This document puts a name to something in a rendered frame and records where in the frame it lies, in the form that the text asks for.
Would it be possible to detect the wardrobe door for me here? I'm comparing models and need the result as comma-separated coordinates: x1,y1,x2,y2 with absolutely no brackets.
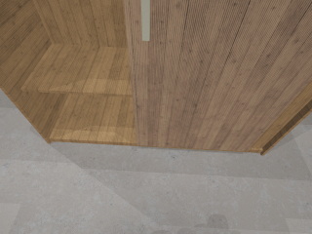
123,0,312,152
252,80,312,148

